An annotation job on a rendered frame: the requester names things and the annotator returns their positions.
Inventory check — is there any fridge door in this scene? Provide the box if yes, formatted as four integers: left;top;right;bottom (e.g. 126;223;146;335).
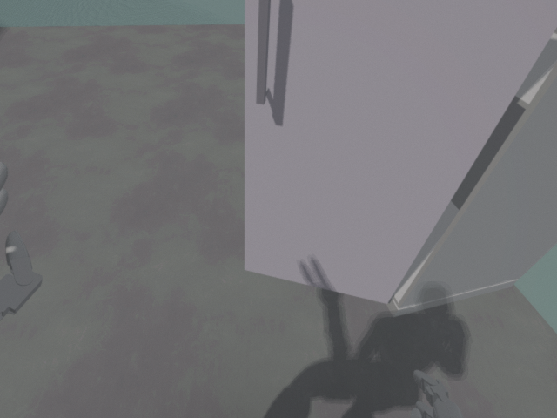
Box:
245;0;557;304

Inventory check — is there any right robot hand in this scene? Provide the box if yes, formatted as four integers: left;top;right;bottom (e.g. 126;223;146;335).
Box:
410;370;464;418

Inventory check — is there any left robot hand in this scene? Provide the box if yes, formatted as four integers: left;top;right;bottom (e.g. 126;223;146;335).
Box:
0;162;43;320

